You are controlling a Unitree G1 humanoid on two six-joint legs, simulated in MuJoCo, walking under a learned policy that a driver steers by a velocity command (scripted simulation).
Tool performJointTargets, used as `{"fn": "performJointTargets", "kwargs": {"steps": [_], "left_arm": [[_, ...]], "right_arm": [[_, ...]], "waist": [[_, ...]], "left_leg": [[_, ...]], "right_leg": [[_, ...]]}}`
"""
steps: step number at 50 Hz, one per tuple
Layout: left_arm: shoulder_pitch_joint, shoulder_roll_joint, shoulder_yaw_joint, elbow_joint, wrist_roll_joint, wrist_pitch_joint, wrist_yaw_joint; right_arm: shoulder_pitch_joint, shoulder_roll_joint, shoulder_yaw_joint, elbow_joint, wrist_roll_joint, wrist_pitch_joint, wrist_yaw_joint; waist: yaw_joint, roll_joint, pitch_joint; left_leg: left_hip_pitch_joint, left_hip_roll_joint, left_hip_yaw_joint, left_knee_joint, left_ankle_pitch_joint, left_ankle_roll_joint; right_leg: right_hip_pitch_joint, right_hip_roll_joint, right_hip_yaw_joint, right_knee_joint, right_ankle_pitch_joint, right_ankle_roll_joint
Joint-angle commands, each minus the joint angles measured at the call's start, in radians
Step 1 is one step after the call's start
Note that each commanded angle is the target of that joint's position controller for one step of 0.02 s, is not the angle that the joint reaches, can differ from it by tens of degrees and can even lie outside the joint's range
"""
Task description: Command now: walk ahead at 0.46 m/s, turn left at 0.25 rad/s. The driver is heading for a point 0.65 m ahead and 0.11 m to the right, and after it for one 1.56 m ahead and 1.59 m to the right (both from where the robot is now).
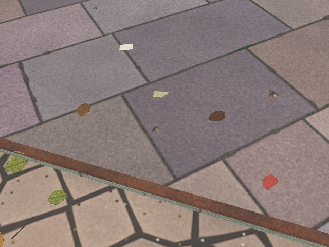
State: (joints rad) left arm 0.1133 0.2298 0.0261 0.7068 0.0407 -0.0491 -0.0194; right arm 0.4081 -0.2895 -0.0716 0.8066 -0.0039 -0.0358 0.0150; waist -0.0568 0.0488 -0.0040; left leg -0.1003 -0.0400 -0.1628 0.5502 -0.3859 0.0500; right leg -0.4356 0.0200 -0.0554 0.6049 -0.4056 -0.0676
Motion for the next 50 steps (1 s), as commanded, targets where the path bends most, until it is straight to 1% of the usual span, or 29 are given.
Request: {"fn": "performJointTargets", "kwargs": {"steps": [1,2,3,5,6,10,12,14,16,17,18,19,20,21,22,24,26,30,36,38,40,41,42,43,44,45,47,48,50], "left_arm": [[0.401,0.234,0.079,0.046,0.005,-0.017,0.023],[0.320,0.200,0.069,0.037,0.011,-0.017,0.033],[0.241,0.168,0.061,0.037,0.008,-0.017,0.042],[0.156,0.091,0.037,0.046,0.000,-0.022,0.038],[0.159,0.080,0.033,0.058,-0.006,-0.026,0.032],[0.142,0.132,0.052,0.092,-0.010,-0.032,0.027],[0.107,0.161,0.062,0.099,-0.010,-0.029,0.020],[0.115,0.188,0.073,0.116,-0.011,-0.020,0.011],[0.093,0.191,0.075,0.125,-0.021,-0.005,0.003],[0.099,0.171,0.068,0.133,-0.013,0.001,-0.002],[0.093,0.104,0.047,0.122,-0.007,0.003,-0.003],[0.103,0.060,0.034,0.062,-0.033,-0.001,-0.003],[0.113,0.121,0.044,0.078,-0.036,0.001,-0.001],[0.113,0.139,0.052,0.094,-0.037,0.001,-0.010],[0.138,0.125,0.051,0.113,-0.039,0.004,-0.016],[0.162,0.108,0.049,0.132,-0.019,0.019,-0.027],[0.149,0.080,0.043,0.124,-0.022,0.033,-0.040],[0.013,0.080,0.039,0.082,-0.012,0.041,-0.042],[-0.164,0.033,0.005,0.002,-0.005,0.037,-0.055],[-0.138,0.037,0.003,-0.002,-0.005,0.039,-0.048],[-0.046,0.071,0.018,0.023,0.000,0.038,-0.030],[0.051,0.082,0.029,0.050,0.001,0.033,-0.028],[0.197,0.112,0.048,0.098,0.007,0.021,-0.018],[0.303,0.181,0.075,0.137,0.012,0.017,-0.004],[0.293,0.324,0.108,0.120,0.016,0.020,0.005],[0.389,0.320,0.116,0.135,-0.018,0.032,0.021],[0.239,0.201,0.087,0.124,-0.030,0.031,0.030],[0.184,0.168,0.075,0.111,-0.032,0.027,0.032],[0.145,0.157,0.063,0.092,-0.041,0.015,0.033]], "right_arm": [[-0.105,-0.064,-0.001,-0.111,-0.021,-0.028,-0.009],[-0.116,-0.044,0.003,-0.091,-0.017,-0.025,-0.009],[-0.124,-0.049,0.004,-0.085,-0.011,-0.017,-0.002],[-0.123,-0.067,0.003,-0.071,-0.027,0.005,0.011],[-0.120,-0.060,0.004,-0.066,-0.029,0.015,0.021],[-0.223,-0.061,0.015,-0.100,-0.029,0.040,0.048],[-0.255,-0.055,0.022,-0.106,-0.021,0.049,0.048],[-0.247,-0.074,0.014,-0.097,-0.019,0.057,0.033],[-0.124,-0.074,0.003,-0.053,-0.015,0.054,0.013],[0.012,-0.098,-0.014,0.005,-0.018,0.043,0.001],[0.162,-0.164,-0.031,0.043,-0.038,0.023,-0.009],[0.133,-0.235,-0.040,0.032,-0.045,0.009,-0.010],[-0.025,-0.168,-0.020,-0.016,-0.043,0.001,-0.009],[-0.128,-0.107,-0.002,-0.041,-0.033,-0.012,-0.006],[-0.172,-0.079,0.006,-0.047,-0.031,-0.025,-0.007],[-0.162,-0.054,0.017,-0.030,-0.028,-0.049,-0.020],[-0.113,-0.060,0.016,-0.006,-0.020,-0.065,-0.019],[-0.009,-0.042,0.019,0.040,-0.024,-0.072,-0.019],[0.045,-0.050,0.024,0.089,-0.024,-0.063,-0.036],[0.031,-0.068,0.023,0.097,-0.021,-0.055,-0.045],[0.073,-0.093,0.021,0.114,-0.024,-0.033,-0.056],[0.064,-0.142,0.008,0.116,-0.023,-0.021,-0.058],[0.025,-0.168,-0.002,0.103,-0.011,-0.015,-0.053],[-0.021,-0.128,0.002,0.071,-0.010,-0.026,-0.043],[-0.005,0.003,0.028,-0.019,0.000,-0.044,-0.028],[-0.144,-0.040,0.029,-0.056,0.002,-0.057,-0.027],[-0.170,-0.051,0.029,-0.065,0.002,-0.068,-0.027],[-0.172,-0.057,0.025,-0.066,-0.012,-0.053,-0.022],[-0.152,-0.044,0.027,-0.086,-0.030,-0.011,-0.014]], "waist": [[0.203,-0.227,-0.163],[0.161,-0.106,-0.079],[0.120,-0.072,-0.069],[0.071,-0.158,-0.065],[0.062,-0.174,-0.070],[0.030,-0.195,0.008],[0.015,-0.212,0.018],[0.016,-0.205,0.027],[-0.046,-0.131,0.028],[-0.099,-0.041,-0.021],[-0.159,0.137,-0.090],[-0.090,0.320,-0.074],[-0.015,0.143,0.044],[0.037,0.033,0.098],[0.067,0.002,0.089],[0.076,0.026,0.057],[0.076,0.034,0.064],[0.033,-0.001,0.107],[-0.004,0.017,0.130],[0.024,0.028,0.101],[0.056,0.015,0.009],[0.098,0.053,-0.048],[0.171,0.056,-0.112],[0.209,-0.004,-0.167],[0.119,-0.227,-0.248],[0.214,-0.066,-0.292],[0.119,-0.013,-0.041],[0.074,0.010,0.017],[0.023,-0.007,0.038]], "left_leg": [[-0.540,-0.041,0.020,0.538,-0.090,0.005],[-0.539,-0.013,-0.003,0.562,-0.034,0.003],[-0.553,0.018,0.033,0.559,0.009,-0.004],[-0.518,0.044,0.072,0.551,0.042,-0.027],[-0.484,0.035,0.094,0.545,0.057,-0.042],[-0.450,0.082,0.148,0.341,0.118,-0.084],[-0.317,0.097,0.171,0.167,0.119,-0.085],[-0.177,0.084,0.228,0.090,0.051,-0.070],[0.031,0.049,0.293,0.011,0.113,-0.050],[0.197,0.024,0.290,-0.039,0.080,-0.050],[0.376,0.188,0.069,-0.159,-0.169,-0.036],[0.289,0.403,-0.422,-0.417,-0.520,0.039],[0.125,0.442,-0.436,-0.476,-0.510,0.079],[0.022,0.407,-0.314,-0.458,-0.335,0.086],[-0.002,0.348,-0.167,-0.452,-0.152,0.065],[0.001,0.285,0.021,-0.452,0.079,0.035],[-0.006,0.278,0.119,-0.456,0.194,0.032],[0.091,0.273,0.241,-0.433,0.458,0.052],[0.189,0.275,0.374,-0.384,0.744,0.044],[0.221,0.276,0.424,-0.300,1.036,0.029],[0.291,0.277,0.425,-0.056,1.433,0.020],[0.273,0.298,0.412,0.110,1.437,0.029],[0.183,0.287,0.410,0.329,1.266,0.025],[-0.139,0.227,0.373,0.606,0.623,0.004],[-0.608,0.052,0.295,0.978,-0.195,-0.055],[-0.711,0.056,0.148,1.041,-0.070,-0.063],[-0.713,0.129,0.143,0.916,-0.001,-0.067],[-0.669,0.136,0.142,0.872,0.001,-0.079],[-0.560,0.127,0.163,0.793,0.005,-0.103]], "right_leg": [[0.648,-0.388,0.649,-0.373,-0.104,-0.115],[0.570,-0.371,0.568,-0.384,0.016,-0.111],[0.535,-0.328,0.483,-0.397,0.081,-0.109],[0.459,-0.233,0.319,-0.397,0.193,-0.101],[0.428,-0.198,0.258,-0.404,0.208,-0.098],[0.330,-0.194,0.201,-0.469,0.142,-0.113],[0.266,-0.187,0.161,-0.482,0.157,-0.100],[0.211,-0.210,0.163,-0.472,0.137,-0.113],[0.112,-0.205,0.154,-0.359,0.093,-0.122],[0.067,-0.137,0.117,-0.150,0.128,-0.108],[-0.096,-0.029,0.030,0.207,0.005,-0.069],[-0.293,0.068,0.066,0.439,-0.111,-0.053],[-0.295,-0.006,0.149,0.555,-0.037,-0.061],[-0.267,-0.046,0.144,0.559,0.049,-0.045],[-0.226,-0.073,0.141,0.531,0.101,-0.025],[-0.196,-0.087,0.120,0.551,0.188,0.001],[-0.221,-0.097,0.114,0.569,0.267,0.011],[-0.366,-0.098,0.088,0.507,0.343,0.033],[-0.306,-0.075,-0.067,0.193,0.355,0.001],[-0.195,-0.024,-0.120,0.103,0.313,-0.043],[-0.047,0.088,-0.186,0.081,0.174,-0.094],[0.073,0.110,-0.163,0.003,0.138,-0.118],[0.280,0.111,-0.114,-0.164,0.227,-0.145],[0.592,-0.044,0.088,-0.161,0.293,-0.190],[0.930,-0.365,0.570,-0.067,0.825,-0.357],[0.895,-0.381,0.588,-0.176,0.906,-0.418],[0.601,-0.302,0.416,-0.247,0.852,-0.312],[0.478,-0.252,0.350,-0.270,0.874,-0.275],[0.302,-0.190,0.260,-0.316,0.943,-0.242]]}}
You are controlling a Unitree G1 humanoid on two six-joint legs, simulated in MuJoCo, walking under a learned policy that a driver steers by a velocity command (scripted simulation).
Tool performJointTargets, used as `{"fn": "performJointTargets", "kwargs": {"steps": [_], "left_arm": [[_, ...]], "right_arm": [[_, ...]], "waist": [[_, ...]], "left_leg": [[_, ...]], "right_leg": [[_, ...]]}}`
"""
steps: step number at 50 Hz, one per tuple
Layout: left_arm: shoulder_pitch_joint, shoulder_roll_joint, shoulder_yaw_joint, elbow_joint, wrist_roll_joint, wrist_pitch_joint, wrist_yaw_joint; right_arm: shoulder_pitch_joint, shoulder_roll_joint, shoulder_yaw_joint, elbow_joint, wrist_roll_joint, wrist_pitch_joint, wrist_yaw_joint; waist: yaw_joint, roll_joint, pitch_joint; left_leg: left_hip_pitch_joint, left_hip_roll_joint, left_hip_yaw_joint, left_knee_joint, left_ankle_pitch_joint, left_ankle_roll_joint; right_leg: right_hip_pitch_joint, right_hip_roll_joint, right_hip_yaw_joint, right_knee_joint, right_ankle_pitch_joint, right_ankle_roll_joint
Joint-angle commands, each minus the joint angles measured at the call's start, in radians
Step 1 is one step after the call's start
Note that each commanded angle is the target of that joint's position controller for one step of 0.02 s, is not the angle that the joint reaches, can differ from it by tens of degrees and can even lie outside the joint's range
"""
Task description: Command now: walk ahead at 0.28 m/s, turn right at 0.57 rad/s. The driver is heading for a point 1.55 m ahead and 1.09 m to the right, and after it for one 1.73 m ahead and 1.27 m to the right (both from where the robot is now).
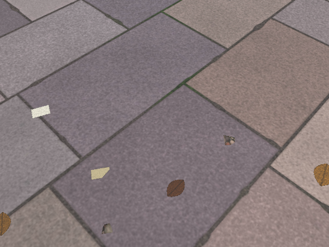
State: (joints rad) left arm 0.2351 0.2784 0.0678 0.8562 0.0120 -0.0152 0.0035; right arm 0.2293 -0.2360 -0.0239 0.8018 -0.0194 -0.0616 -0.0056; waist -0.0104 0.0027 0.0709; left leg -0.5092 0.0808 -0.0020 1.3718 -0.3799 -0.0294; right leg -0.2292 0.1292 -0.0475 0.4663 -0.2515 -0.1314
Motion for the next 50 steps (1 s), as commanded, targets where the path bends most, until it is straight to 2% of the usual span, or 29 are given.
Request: {"fn": "performJointTargets", "kwargs": {"steps": [1,5,7,8,10,11,12,13,14,15,16,17,21,24,26,28,29,30,31,32,33,34,36,38,43,46,48,49,50], "left_arm": [[0.025,0.131,0.025,-0.055,-0.008,-0.029,0.008],[0.042,0.135,0.026,-0.057,-0.005,-0.025,0.005],[0.050,0.141,0.029,-0.067,-0.004,-0.008,0.000],[0.063,0.149,0.030,-0.074,0.004,-0.002,-0.004],[-0.013,0.156,0.031,-0.116,-0.016,-0.005,-0.002],[-0.043,0.126,0.023,-0.151,-0.034,-0.014,-0.005],[0.065,0.030,0.006,-0.202,-0.041,-0.007,0.001],[0.152,0.102,0.020,-0.148,0.017,0.015,0.010],[0.119,0.118,0.031,-0.147,0.021,0.033,0.011],[0.076,0.111,0.029,-0.157,0.023,0.046,0.013],[0.052,0.100,0.030,-0.171,0.021,0.058,0.009],[0.069,0.091,0.029,-0.173,0.023,0.073,0.002],[0.036,0.056,0.021,-0.224,0.005,0.096,-0.015],[-0.017,0.041,0.011,-0.273,0.003,0.102,-0.032],[-0.019,0.048,0.009,-0.287,-0.009,0.096,-0.039],[0.026,0.051,0.014,-0.273,-0.006,0.084,-0.041],[0.068,0.068,0.023,-0.251,0.003,0.074,-0.037],[0.077,0.153,0.045,-0.263,0.026,0.068,-0.022],[0.089,0.244,0.068,-0.293,0.038,0.066,-0.008],[0.039,0.220,0.061,-0.318,0.041,0.062,0.003],[-0.026,0.193,0.052,-0.339,0.040,0.063,0.014],[-0.073,0.169,0.046,-0.343,0.033,0.059,0.018],[-0.102,0.111,0.029,-0.354,0.017,0.052,0.015],[-0.061,0.085,0.021,-0.349,0.014,0.047,0.004],[-0.005,0.134,0.044,-0.341,0.023,0.054,0.000],[-0.046,0.136,0.048,-0.340,0.021,0.061,-0.016],[-0.089,0.129,0.049,-0.331,-0.002,0.067,-0.025],[-0.067,0.086,0.042,-0.324,-0.013,0.066,-0.022],[-0.022,0.034,0.031,-0.329,-0.021,0.067,-0.016]], "right_arm": [[0.022,-0.080,-0.015,-0.094,-0.016,0.028,0.008],[-0.080,-0.057,0.006,-0.168,-0.018,0.040,0.005],[-0.113,-0.045,0.018,-0.184,-0.001,0.046,0.001],[-0.051,-0.071,0.010,-0.168,-0.001,0.048,-0.006],[0.159,-0.135,-0.018,-0.124,-0.006,0.038,-0.018],[0.252,-0.201,-0.040,-0.117,-0.027,0.023,-0.026],[0.186,-0.311,-0.061,-0.163,-0.021,0.030,-0.025],[0.094,-0.244,-0.054,-0.192,-0.002,0.044,-0.030],[0.011,-0.154,-0.029,-0.209,-0.006,0.050,-0.036],[-0.051,-0.096,-0.012,-0.206,-0.013,0.055,-0.040],[-0.085,-0.083,-0.008,-0.207,-0.015,0.054,-0.045],[-0.088,-0.090,-0.012,-0.206,-0.016,0.051,-0.049],[-0.048,-0.111,-0.031,-0.186,-0.018,0.038,-0.037],[-0.069,-0.143,-0.048,-0.199,-0.020,0.050,-0.033],[-0.052,-0.168,-0.060,-0.192,-0.025,0.075,-0.024],[-0.059,-0.179,-0.067,-0.186,-0.012,0.098,-0.020],[-0.028,-0.162,-0.067,-0.175,-0.014,0.108,-0.018],[-0.040,-0.118,-0.058,-0.209,-0.007,0.124,-0.005],[-0.139,-0.115,-0.051,-0.284,0.001,0.132,0.001],[-0.139,-0.114,-0.052,-0.265,-0.001,0.130,0.001],[-0.109,-0.116,-0.052,-0.236,0.009,0.123,0.003],[-0.081,-0.130,-0.058,-0.214,0.009,0.111,0.003],[-0.072,-0.128,-0.060,-0.194,-0.009,0.105,-0.001],[-0.107,-0.105,-0.051,-0.211,-0.004,0.120,0.002],[-0.127,-0.084,-0.031,-0.233,-0.004,0.122,-0.006],[-0.081,-0.088,-0.031,-0.227,0.011,0.119,-0.015],[0.030,-0.081,-0.035,-0.191,0.015,0.117,-0.023],[0.046,-0.124,-0.047,-0.182,0.002,0.110,-0.029],[-0.010,-0.230,-0.068,-0.213,-0.009,0.103,-0.029]], "waist": [[-0.033,0.012,-0.040],[-0.013,-0.049,-0.061],[0.014,-0.095,-0.091],[0.010,-0.126,-0.151],[-0.100,-0.116,-0.246],[-0.159,-0.009,-0.296],[-0.077,0.345,-0.418],[-0.016,0.211,-0.448],[0.015,0.122,-0.317],[0.034,0.056,-0.179],[0.045,0.078,-0.120],[0.049,0.119,-0.102],[0.045,0.126,-0.134],[0.032,0.170,-0.153],[0.012,0.202,-0.172],[0.038,0.142,-0.167],[0.045,0.052,-0.161],[0.054,-0.230,-0.072],[0.096,-0.381,-0.035],[0.070,-0.245,-0.056],[0.038,-0.183,-0.093],[0.007,-0.147,-0.120],[0.000,-0.112,-0.180],[0.018,-0.102,-0.147],[0.054,-0.132,-0.150],[0.027,-0.132,-0.141],[-0.044,-0.107,-0.129],[-0.043,0.018,-0.112],[-0.023,0.241,-0.096]], "left_leg": [[-0.135,-0.009,0.027,-0.071,0.005,-0.029],[-0.100,-0.036,0.052,-0.374,0.132,-0.027],[0.040,-0.088,0.090,-0.571,0.179,-0.013],[0.098,-0.127,0.117,-0.531,0.153,0.013],[0.328,-0.131,0.082,-0.708,0.272,0.063],[0.509,0.020,-0.084,-0.865,0.471,0.111],[0.606,0.413,-0.531,-1.008,0.844,0.280],[0.495,0.403,-0.604,-0.985,0.732,0.343],[0.376,0.361,-0.489,-0.981,0.534,0.329],[0.271,0.288,-0.365,-1.012,0.343,0.282],[0.224,0.235,-0.276,-1.047,0.226,0.244],[0.177,0.202,-0.194,-1.069,0.241,0.237],[0.212,0.208,-0.054,-1.062,0.317,0.234],[0.195,0.222,0.007,-1.053,0.226,0.212],[0.213,0.220,0.039,-1.039,0.126,0.193],[0.157,0.203,0.083,-0.961,0.026,0.136],[0.091,0.166,0.124,-0.848,-0.052,0.085],[-0.036,0.041,0.210,-0.669,-0.124,0.010],[-0.179,-0.058,0.133,-0.424,-0.198,-0.025],[-0.198,-0.042,0.033,-0.299,-0.132,-0.026],[-0.185,-0.040,0.000,-0.263,-0.049,-0.025],[-0.174,-0.042,0.001,-0.226,0.017,-0.024],[-0.114,-0.057,0.014,-0.182,0.063,-0.024],[-0.113,-0.069,0.012,-0.254,0.043,-0.018],[-0.052,-0.091,0.002,-0.499,-0.068,0.010],[0.132,-0.121,0.014,-0.657,-0.091,0.032],[0.337,-0.146,0.049,-0.924,0.053,0.051],[0.457,-0.025,-0.075,-1.032,0.061,0.079],[0.481,0.236,-0.406,-1.131,0.007,0.192]], "right_leg": [[0.060,-0.267,0.223,-0.183,0.842,-0.170],[0.040,-0.182,0.166,-0.147,0.893,-0.099],[0.016,-0.164,0.162,-0.123,0.886,-0.053],[0.063,-0.190,0.179,-0.043,1.027,-0.042],[0.031,-0.174,0.207,0.171,1.051,0.027],[-0.081,-0.093,0.193,0.400,0.712,0.082],[-0.258,0.109,0.069,0.755,-0.323,0.124],[-0.228,0.014,0.174,0.922,-0.344,0.101],[-0.264,-0.031,0.153,0.959,-0.288,0.098],[-0.298,-0.081,0.134,0.909,-0.244,0.101],[-0.308,-0.108,0.131,0.858,-0.207,0.113],[-0.278,-0.104,0.105,0.852,-0.174,0.130],[-0.256,-0.128,0.087,0.658,-0.161,0.142],[-0.164,-0.162,0.067,0.420,-0.128,0.136],[-0.101,-0.129,0.000,0.266,-0.185,0.129],[0.034,-0.103,-0.053,0.084,-0.031,0.108],[0.115,-0.094,-0.010,0.022,-0.030,0.101],[0.061,-0.241,0.241,-0.118,-0.057,0.051],[0.032,-0.408,0.540,-0.231,0.044,-0.035],[0.050,-0.418,0.501,-0.219,0.112,-0.060],[0.055,-0.368,0.440,-0.190,0.127,-0.050],[0.079,-0.317,0.376,-0.142,0.216,-0.035],[0.069,-0.268,0.322,-0.102,0.241,-0.028],[0.064,-0.265,0.350,-0.115,0.159,-0.036],[0.116,-0.307,0.456,-0.074,0.236,-0.084],[-0.014,-0.269,0.471,-0.074,0.222,-0.059],[-0.129,-0.196,0.443,-0.036,0.141,0.011],[-0.260,-0.106,0.357,0.088,-0.070,0.073],[-0.434,0.065,0.171,0.339,-0.264,0.139]]}}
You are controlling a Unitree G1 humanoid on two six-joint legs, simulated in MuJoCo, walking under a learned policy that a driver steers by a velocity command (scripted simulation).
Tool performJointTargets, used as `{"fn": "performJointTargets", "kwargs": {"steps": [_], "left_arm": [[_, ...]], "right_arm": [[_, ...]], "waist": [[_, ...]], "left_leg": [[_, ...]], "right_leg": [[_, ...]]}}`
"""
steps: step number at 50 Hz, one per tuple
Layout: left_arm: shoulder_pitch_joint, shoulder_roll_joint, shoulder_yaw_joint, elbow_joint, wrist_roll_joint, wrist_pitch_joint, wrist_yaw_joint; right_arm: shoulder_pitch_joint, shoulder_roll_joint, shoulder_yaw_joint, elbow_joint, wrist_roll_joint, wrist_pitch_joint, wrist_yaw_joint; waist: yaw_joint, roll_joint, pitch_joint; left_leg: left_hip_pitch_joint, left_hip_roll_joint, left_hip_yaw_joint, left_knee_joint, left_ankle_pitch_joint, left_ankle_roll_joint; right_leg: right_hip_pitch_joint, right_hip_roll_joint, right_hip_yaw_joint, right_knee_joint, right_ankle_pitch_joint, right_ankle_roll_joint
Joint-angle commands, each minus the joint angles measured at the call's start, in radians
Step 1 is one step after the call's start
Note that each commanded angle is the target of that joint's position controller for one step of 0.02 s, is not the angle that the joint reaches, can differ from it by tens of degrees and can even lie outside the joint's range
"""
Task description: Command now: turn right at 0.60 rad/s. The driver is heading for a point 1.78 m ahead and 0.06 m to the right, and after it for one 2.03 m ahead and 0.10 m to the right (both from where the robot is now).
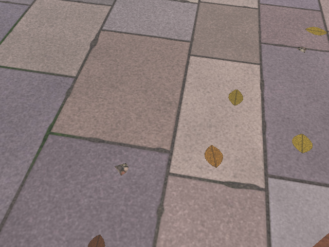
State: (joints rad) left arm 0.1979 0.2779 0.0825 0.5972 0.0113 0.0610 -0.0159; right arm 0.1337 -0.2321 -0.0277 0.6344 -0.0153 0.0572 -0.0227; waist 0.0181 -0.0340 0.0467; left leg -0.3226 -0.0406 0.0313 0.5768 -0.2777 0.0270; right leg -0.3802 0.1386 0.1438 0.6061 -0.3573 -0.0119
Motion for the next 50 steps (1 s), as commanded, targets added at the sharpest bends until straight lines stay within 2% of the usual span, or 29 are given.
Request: {"fn": "performJointTargets", "kwargs": {"steps": [1,2,3,4,5,6,9,12,14,16,18,19,20,21,22,23,24,25,26,29,34,35,36,37,38,39,41,44,50], "left_arm": [[0.000,0.110,0.032,-0.067,0.018,-0.008,0.014],[-0.011,0.133,0.041,-0.059,0.015,-0.009,0.014],[-0.001,0.144,0.046,-0.036,0.011,-0.008,0.012],[0.017,0.137,0.047,-0.021,0.014,-0.005,0.005],[0.028,0.132,0.047,-0.009,0.018,-0.002,-0.002],[0.026,0.119,0.043,-0.002,0.014,0.001,-0.006],[-0.023,0.082,0.028,0.007,0.003,0.008,-0.008],[-0.048,0.048,0.010,0.013,0.003,0.015,-0.005],[-0.055,0.020,-0.007,0.017,-0.003,0.014,-0.004],[-0.037,0.026,-0.009,0.030,-0.013,0.008,0.001],[0.049,0.006,-0.014,0.078,-0.003,-0.007,0.007],[0.073,0.008,-0.016,0.104,0.008,-0.017,0.014],[0.091,0.030,-0.016,0.113,0.022,-0.035,0.016],[0.082,0.067,-0.029,0.067,0.024,-0.054,0.016],[0.079,0.086,-0.033,0.048,0.012,-0.064,0.018],[0.055,0.138,-0.010,0.050,0.009,-0.061,0.035],[-0.009,0.087,-0.025,0.061,0.006,-0.057,0.033],[-0.027,0.046,-0.043,0.058,0.007,-0.053,0.031],[-0.006,0.016,-0.057,0.066,0.015,-0.055,0.031],[0.068,0.031,-0.052,0.102,0.019,-0.074,0.040],[0.103,0.017,-0.058,0.144,0.017,-0.079,0.051],[0.107,0.022,-0.056,0.153,0.019,-0.075,0.055],[0.099,0.025,-0.055,0.163,0.017,-0.073,0.058],[0.085,0.024,-0.055,0.170,0.010,-0.072,0.061],[0.109,-0.001,-0.060,0.168,-0.002,-0.072,0.058],[0.122,0.017,-0.057,0.193,0.001,-0.073,0.059],[0.150,0.025,-0.053,0.234,0.001,-0.073,0.060],[0.156,0.005,-0.059,0.263,0.006,-0.070,0.058],[0.182,0.006,-0.068,0.323,0.007,-0.068,0.064]], "right_arm": [[0.065,-0.226,-0.071,-0.062,-0.026,-0.018,-0.009],[0.016,-0.149,-0.046,-0.077,-0.022,-0.027,-0.008],[-0.037,-0.114,-0.036,-0.082,-0.015,-0.037,-0.005],[-0.066,-0.104,-0.033,-0.086,-0.010,-0.045,-0.007],[-0.046,-0.103,-0.035,-0.080,-0.001,-0.055,-0.012],[-0.013,-0.108,-0.038,-0.067,0.003,-0.060,-0.015],[0.082,-0.130,-0.051,-0.033,0.002,-0.074,-0.019],[0.105,-0.134,-0.054,-0.012,-0.005,-0.074,-0.014],[0.091,-0.134,-0.056,-0.006,-0.010,-0.066,-0.004],[0.104,-0.148,-0.064,0.011,-0.019,-0.049,0.004],[0.097,-0.148,-0.063,0.024,-0.003,-0.030,0.005],[0.116,-0.124,-0.055,0.031,-0.002,-0.027,0.006],[0.135,-0.069,-0.041,0.033,-0.008,-0.023,0.009],[0.176,0.009,-0.022,0.029,-0.017,-0.007,0.014],[0.251,-0.002,-0.027,0.062,-0.012,0.006,0.007],[0.197,-0.042,-0.020,0.037,0.010,0.011,-0.004],[0.098,-0.116,-0.042,0.041,-0.012,0.014,-0.013],[0.082,-0.138,-0.055,0.060,-0.027,0.016,-0.012],[0.113,-0.127,-0.053,0.092,-0.018,0.019,-0.004],[0.149,-0.067,-0.039,0.130,-0.006,0.018,0.010],[0.116,-0.048,-0.027,0.151,0.002,0.014,-0.002],[0.105,-0.039,-0.023,0.155,0.005,0.013,-0.007],[0.126,-0.033,-0.020,0.166,0.009,0.009,-0.011],[0.165,-0.029,-0.017,0.183,0.006,-0.001,-0.013],[0.134,-0.075,-0.028,0.206,0.002,-0.003,-0.009],[0.117,-0.060,-0.029,0.216,-0.002,-0.004,-0.003],[0.113,-0.029,-0.023,0.234,-0.009,-0.005,-0.003],[0.108,-0.031,-0.023,0.267,-0.006,-0.006,-0.013],[0.090,-0.024,-0.023,0.332,-0.005,-0.012,-0.012]], "waist": [[-0.043,0.230,-0.085],[-0.012,0.175,-0.076],[0.017,0.127,-0.056],[0.031,0.135,-0.063],[0.017,0.144,-0.079],[0.005,0.139,-0.093],[-0.047,0.129,-0.118],[-0.063,0.176,-0.121],[-0.067,0.211,-0.116],[-0.073,0.229,-0.114],[-0.030,0.162,-0.119],[-0.031,0.113,-0.117],[-0.034,0.027,-0.121],[-0.050,-0.159,-0.134],[-0.080,-0.077,-0.101],[-0.010,-0.277,-0.142],[-0.022,-0.216,0.039],[-0.025,-0.198,0.043],[-0.029,-0.180,0.036],[-0.031,-0.106,-0.035],[-0.019,-0.132,-0.060],[-0.015,-0.117,-0.055],[-0.034,-0.118,-0.054],[-0.068,-0.105,-0.060],[-0.039,0.024,-0.054],[-0.045,0.072,-0.043],[-0.049,0.035,-0.037],[-0.050,0.001,-0.011],[-0.046,-0.027,0.004]], "left_leg": [[0.141,0.453,-0.491,-0.324,0.040,0.239],[0.074,0.415,-0.445,-0.321,0.118,0.257],[0.054,0.345,-0.341,-0.305,0.138,0.241],[0.090,0.297,-0.272,-0.286,0.165,0.218],[0.132,0.282,-0.233,-0.263,0.270,0.217],[0.177,0.277,-0.206,-0.243,0.356,0.218],[0.300,0.289,-0.174,-0.211,0.465,0.226],[0.313,0.278,-0.143,-0.192,0.426,0.210],[0.244,0.254,-0.106,-0.168,0.381,0.196],[0.198,0.243,-0.105,-0.109,0.409,0.192],[0.098,0.212,-0.081,0.007,0.367,0.159],[0.032,0.183,-0.067,0.068,0.253,0.122],[-0.106,0.144,-0.051,0.179,0.008,0.079],[-0.268,0.087,0.004,0.434,-0.452,0.019],[-0.231,0.073,-0.023,0.508,-0.416,-0.006],[-0.163,0.086,-0.020,0.440,-0.378,-0.015],[-0.239,0.091,-0.013,0.509,-0.296,-0.020],[-0.260,0.077,-0.007,0.537,-0.265,-0.022],[-0.231,0.082,-0.010,0.533,-0.241,-0.030],[-0.184,0.069,-0.015,0.495,-0.237,-0.027],[-0.108,0.043,0.010,0.289,-0.292,-0.021],[-0.077,0.041,-0.002,0.198,-0.268,-0.025],[-0.018,0.032,0.005,0.092,-0.203,-0.022],[0.088,0.045,-0.013,-0.062,-0.030,-0.016],[0.120,0.057,-0.073,-0.010,0.099,-0.007],[0.106,0.066,-0.092,-0.002,0.129,0.004],[0.099,0.070,-0.092,0.003,0.133,0.016],[0.085,0.067,-0.095,-0.008,0.097,0.022],[0.083,0.068,-0.101,-0.019,0.115,0.032]], "right_leg": [[-0.238,-0.016,0.006,0.425,-0.181,0.034],[-0.181,-0.028,0.027,0.526,-0.140,0.031],[-0.172,-0.033,0.012,0.592,-0.068,0.035],[-0.189,-0.035,-0.008,0.610,-0.033,0.042],[-0.197,-0.035,0.001,0.637,-0.005,0.052],[-0.203,-0.030,0.003,0.625,-0.009,0.061],[-0.210,-0.028,0.003,0.515,-0.002,0.074],[-0.136,-0.059,-0.018,0.293,-0.028,0.080],[-0.006,-0.085,-0.068,0.100,-0.037,0.073],[0.094,-0.094,-0.113,-0.069,0.032,0.057],[0.260,-0.083,-0.180,-0.321,0.283,0.034],[0.338,-0.083,-0.192,-0.397,0.374,0.029],[0.446,-0.190,-0.082,-0.364,0.372,0.016],[0.482,-0.436,0.164,-0.258,0.666,-0.011],[0.358,-0.475,0.095,-0.160,1.047,-0.042],[0.209,-0.529,0.206,-0.312,0.539,-0.187],[0.128,-0.442,0.198,-0.379,0.273,-0.184],[0.138,-0.391,0.170,-0.376,0.244,-0.163],[0.135,-0.370,0.125,-0.356,0.387,-0.156],[0.212,-0.354,0.093,-0.296,0.552,-0.163],[0.250,-0.348,0.107,-0.262,0.571,-0.168],[0.247,-0.344,0.117,-0.269,0.505,-0.167],[0.230,-0.337,0.119,-0.266,0.480,-0.156],[0.187,-0.328,0.110,-0.259,0.455,-0.126],[0.131,-0.269,0.055,-0.294,0.346,-0.068],[0.154,-0.242,0.010,-0.281,0.279,-0.038],[0.181,-0.238,-0.003,-0.280,0.256,-0.021],[0.169,-0.253,0.005,-0.295,0.216,-0.022],[0.173,-0.255,-0.004,-0.305,0.203,-0.010]]}}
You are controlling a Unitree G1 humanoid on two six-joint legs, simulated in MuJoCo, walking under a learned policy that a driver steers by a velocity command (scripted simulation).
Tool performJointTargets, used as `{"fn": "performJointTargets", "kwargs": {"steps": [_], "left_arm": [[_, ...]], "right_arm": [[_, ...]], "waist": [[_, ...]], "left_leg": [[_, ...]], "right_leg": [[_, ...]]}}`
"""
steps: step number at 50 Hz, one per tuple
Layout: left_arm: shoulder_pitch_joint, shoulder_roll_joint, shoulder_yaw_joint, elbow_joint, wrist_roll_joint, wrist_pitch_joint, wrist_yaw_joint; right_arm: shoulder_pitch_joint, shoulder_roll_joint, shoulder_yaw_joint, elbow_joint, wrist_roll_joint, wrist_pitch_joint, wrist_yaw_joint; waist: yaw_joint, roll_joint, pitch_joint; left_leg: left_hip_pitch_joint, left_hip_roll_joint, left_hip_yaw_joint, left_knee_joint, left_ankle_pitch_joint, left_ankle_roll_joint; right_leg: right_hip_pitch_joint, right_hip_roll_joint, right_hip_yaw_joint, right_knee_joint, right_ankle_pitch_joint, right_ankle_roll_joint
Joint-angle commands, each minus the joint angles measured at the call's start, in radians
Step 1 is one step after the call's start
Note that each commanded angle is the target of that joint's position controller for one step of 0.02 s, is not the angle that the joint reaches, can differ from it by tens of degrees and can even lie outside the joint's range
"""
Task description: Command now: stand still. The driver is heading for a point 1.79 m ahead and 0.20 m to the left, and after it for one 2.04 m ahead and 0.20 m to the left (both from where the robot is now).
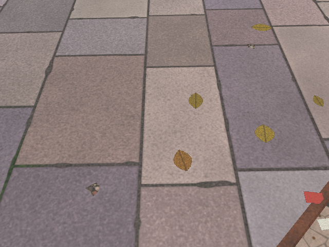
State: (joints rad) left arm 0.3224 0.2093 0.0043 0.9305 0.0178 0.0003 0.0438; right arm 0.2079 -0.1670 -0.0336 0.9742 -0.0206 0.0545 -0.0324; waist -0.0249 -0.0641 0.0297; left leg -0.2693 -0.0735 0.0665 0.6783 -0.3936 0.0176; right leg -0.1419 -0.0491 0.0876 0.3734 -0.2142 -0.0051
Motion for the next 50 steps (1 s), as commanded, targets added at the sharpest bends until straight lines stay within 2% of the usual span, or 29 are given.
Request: {"fn": "performJointTargets", "kwargs": {"steps": [1,17,18,19,20,21,22,23,25,26,27,28,29,30,31,32,34,36,39,40,42,43,45,46,47,48,49,50], "left_arm": [[0.061,0.074,0.008,-0.001,0.000,-0.008,0.005],[0.116,0.037,-0.022,0.115,0.002,-0.010,0.014],[0.133,0.032,-0.024,0.123,0.003,-0.009,0.013],[0.150,0.050,-0.016,0.131,0.002,-0.004,0.012],[0.176,0.087,-0.001,0.137,0.001,0.005,0.011],[0.205,0.111,0.011,0.145,0.002,0.013,0.011],[0.227,0.117,0.019,0.155,0.004,0.018,0.012],[0.241,0.109,0.023,0.162,0.006,0.018,0.012],[0.233,0.096,0.029,0.161,0.011,0.011,0.009],[0.193,0.085,0.029,0.150,0.007,0.006,0.005],[0.106,0.072,0.028,0.118,0.000,0.003,0.001],[-0.035,0.034,0.016,0.052,-0.005,-0.007,-0.002],[-0.111,-0.008,0.010,-0.005,0.010,-0.025,-0.010],[-0.166,0.049,0.028,-0.023,0.043,-0.040,-0.022],[-0.141,0.029,0.030,-0.019,0.040,-0.052,-0.036],[-0.104,0.017,0.030,-0.002,0.033,-0.066,-0.049],[-0.080,0.030,0.042,0.007,0.028,-0.073,-0.061],[-0.101,0.039,0.051,-0.005,0.019,-0.058,-0.069],[-0.207,0.008,0.040,-0.047,0.007,-0.039,-0.082],[-0.253,-0.005,0.035,-0.065,0.005,-0.036,-0.086],[-0.333,-0.013,0.030,-0.097,0.002,-0.032,-0.086],[-0.350,-0.003,0.031,-0.107,0.001,-0.030,-0.083],[-0.320,0.036,0.045,-0.104,0.001,-0.030,-0.070],[-0.258,0.060,0.057,-0.085,0.001,-0.034,-0.063],[-0.143,0.086,0.072,-0.046,-0.001,-0.042,-0.057],[-0.005,0.104,0.085,0.004,0.002,-0.050,-0.049],[0.124,0.168,0.105,0.034,0.024,-0.056,-0.038],[0.167,0.239,0.119,0.037,0.048,-0.055,-0.041]], "right_arm": [[0.015,-0.087,-0.017,0.004,0.001,-0.010,-0.002],[0.025,-0.050,0.001,0.145,0.006,-0.010,-0.006],[0.031,-0.042,0.005,0.152,0.006,-0.010,-0.005],[0.022,-0.045,0.003,0.151,0.002,-0.011,-0.003],[0.010,-0.054,-0.002,0.143,-0.003,-0.015,0.000],[-0.006,-0.054,-0.005,0.127,-0.007,-0.022,0.007],[-0.018,-0.051,-0.004,0.107,-0.011,-0.035,0.014],[-0.030,-0.043,-0.002,0.090,-0.013,-0.047,0.020],[-0.038,-0.034,0.000,0.061,-0.008,-0.069,0.031],[0.028,-0.038,-0.004,0.070,-0.002,-0.079,0.039],[0.145,-0.043,-0.007,0.097,0.006,-0.085,0.041],[0.278,-0.097,-0.022,0.134,0.014,-0.089,0.034],[0.420,-0.186,-0.051,0.177,0.009,-0.090,0.027],[0.431,-0.172,-0.044,0.175,-0.002,-0.095,0.020],[0.350,-0.163,-0.035,0.152,-0.003,-0.106,0.014],[0.292,-0.147,-0.028,0.132,-0.002,-0.122,0.014],[0.238,-0.112,-0.013,0.117,0.004,-0.150,0.019],[0.278,-0.082,0.000,0.133,0.003,-0.161,0.012],[0.303,-0.078,0.012,0.123,0.001,-0.159,0.007],[0.301,-0.082,0.015,0.120,0.002,-0.159,0.008],[0.318,-0.107,0.017,0.119,0.008,-0.164,0.005],[0.322,-0.118,0.018,0.119,0.011,-0.167,0.004],[0.315,-0.142,0.016,0.116,0.012,-0.174,0.003],[0.307,-0.155,0.013,0.114,0.011,-0.174,0.001],[0.297,-0.168,0.011,0.110,0.009,-0.169,0.001],[0.274,-0.180,0.007,0.103,0.015,-0.163,0.003],[0.275,-0.156,0.014,0.080,0.015,-0.161,0.011],[0.381,-0.017,0.037,0.050,0.037,-0.154,0.023]], "waist": [[-0.003,0.000,0.021],[-0.004,0.000,0.029],[0.001,-0.007,0.012],[0.013,-0.024,0.026],[0.032,-0.071,0.048],[0.051,-0.133,0.080],[0.057,-0.170,0.118],[0.060,-0.168,0.145],[0.044,-0.133,0.153],[-0.002,-0.112,0.139],[-0.067,-0.079,0.127],[-0.145,0.071,0.145],[-0.192,0.319,0.137],[-0.175,0.226,0.148],[-0.098,0.132,0.166],[-0.050,0.074,0.151],[0.004,0.081,0.130],[0.020,0.110,0.118],[0.016,0.112,0.120],[0.011,0.131,0.118],[-0.001,0.177,0.112],[-0.001,0.188,0.106],[0.026,0.193,0.067],[0.058,0.196,0.029],[0.107,0.194,-0.035],[0.172,0.180,-0.099],[0.211,0.119,-0.177],[0.132,-0.110,-0.293]], "left_leg": [[0.029,0.100,-0.136,-0.121,0.230,0.042],[0.027,0.094,-0.127,-0.116,0.219,0.039],[0.027,0.083,-0.118,-0.113,0.160,0.042],[-0.007,0.057,-0.092,-0.076,0.071,0.051],[-0.077,0.021,-0.049,0.001,-0.047,0.059],[-0.157,0.000,-0.010,0.071,-0.131,0.061],[-0.220,0.008,0.016,0.118,-0.159,0.065],[-0.256,0.025,0.023,0.144,-0.158,0.072],[-0.245,0.043,0.020,0.119,-0.154,0.087],[-0.145,0.032,0.012,0.062,-0.171,0.110],[0.061,0.037,-0.033,-0.051,-0.174,0.130],[0.240,0.121,-0.253,-0.224,-0.304,0.176],[0.413,0.320,-0.649,-0.419,-0.444,0.257],[0.363,0.425,-0.821,-0.483,-0.313,0.291],[0.304,0.425,-0.755,-0.475,-0.187,0.300],[0.266,0.403,-0.659,-0.476,-0.069,0.284],[0.251,0.316,-0.473,-0.508,0.115,0.240],[0.296,0.279,-0.357,-0.519,0.327,0.214],[0.275,0.226,-0.204,-0.532,0.548,0.186],[0.253,0.205,-0.165,-0.533,0.592,0.175],[0.239,0.217,-0.137,-0.535,0.688,0.166],[0.240,0.230,-0.130,-0.531,0.753,0.163],[0.275,0.257,-0.109,-0.442,1.033,0.148],[0.301,0.266,-0.098,-0.348,1.162,0.137],[0.317,0.266,-0.093,-0.203,1.208,0.124],[0.262,0.247,-0.075,-0.020,1.137,0.111],[0.080,0.203,-0.056,0.238,0.837,0.105],[-0.242,0.038,-0.022,0.651,0.009,0.070]], "right_leg": [[-0.062,-0.069,0.051,-0.072,0.068,-0.016],[-0.039,-0.087,0.042,-0.058,0.159,-0.009],[-0.030,-0.083,0.053,-0.079,0.035,-0.013],[-0.030,-0.081,0.079,-0.103,-0.170,-0.028],[-0.020,-0.099,0.140,-0.137,-0.392,-0.061],[-0.015,-0.145,0.228,-0.180,-0.565,-0.106],[-0.017,-0.195,0.299,-0.212,-0.656,-0.148],[-0.022,-0.224,0.342,-0.223,-0.687,-0.180],[-0.048,-0.236,0.355,-0.219,-0.663,-0.203],[-0.115,-0.203,0.305,-0.182,-0.644,-0.191],[-0.270,-0.150,0.229,-0.118,-0.642,-0.162],[-0.483,-0.027,0.071,0.060,-0.514,-0.098],[-0.687,0.087,-0.118,0.402,-0.316,-0.045],[-0.760,0.061,-0.036,0.649,-0.326,-0.051],[-0.762,0.018,-0.021,0.782,-0.253,-0.059],[-0.733,-0.011,-0.027,0.825,-0.171,-0.064],[-0.668,-0.025,-0.062,0.802,-0.115,-0.052],[-0.668,-0.015,-0.094,0.783,-0.082,-0.043],[-0.609,0.028,-0.174,0.578,-0.010,-0.037],[-0.554,0.048,-0.196,0.490,0.026,-0.038],[-0.457,0.068,-0.215,0.347,0.079,-0.048],[-0.403,0.079,-0.229,0.293,0.093,-0.061],[-0.277,0.114,-0.243,0.235,0.105,-0.097],[-0.206,0.133,-0.239,0.218,0.085,-0.117],[-0.095,0.147,-0.227,0.183,0.077,-0.136],[0.079,0.139,-0.215,0.102,0.114,-0.154],[0.294,-0.018,-0.046,0.077,-0.054,-0.186],[0.505,-0.339,0.478,0.001,-0.182,-0.333]]}}
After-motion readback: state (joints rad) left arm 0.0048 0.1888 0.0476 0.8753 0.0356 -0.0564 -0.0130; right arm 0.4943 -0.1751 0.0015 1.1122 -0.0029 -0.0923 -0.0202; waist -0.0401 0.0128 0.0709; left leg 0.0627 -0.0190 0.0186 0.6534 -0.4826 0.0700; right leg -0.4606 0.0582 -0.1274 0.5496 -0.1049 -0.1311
